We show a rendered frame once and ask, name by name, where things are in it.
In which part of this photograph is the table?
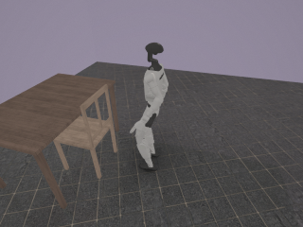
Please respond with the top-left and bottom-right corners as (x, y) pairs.
(0, 73), (119, 209)

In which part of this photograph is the left robot forearm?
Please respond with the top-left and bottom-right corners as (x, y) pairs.
(140, 97), (162, 124)

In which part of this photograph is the robot left upper arm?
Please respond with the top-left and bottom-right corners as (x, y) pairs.
(144, 71), (164, 104)

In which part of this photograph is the left robot hand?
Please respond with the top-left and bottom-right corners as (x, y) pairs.
(130, 120), (146, 137)

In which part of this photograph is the robot torso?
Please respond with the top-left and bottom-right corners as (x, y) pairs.
(143, 67), (164, 119)

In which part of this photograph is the robot right upper arm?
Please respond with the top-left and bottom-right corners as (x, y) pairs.
(159, 63), (169, 90)

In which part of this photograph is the chair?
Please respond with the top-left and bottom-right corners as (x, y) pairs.
(53, 84), (117, 179)

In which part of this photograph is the robot head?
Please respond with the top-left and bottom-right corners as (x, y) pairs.
(145, 43), (164, 71)

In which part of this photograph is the right robot forearm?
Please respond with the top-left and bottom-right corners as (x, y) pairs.
(161, 88), (168, 98)

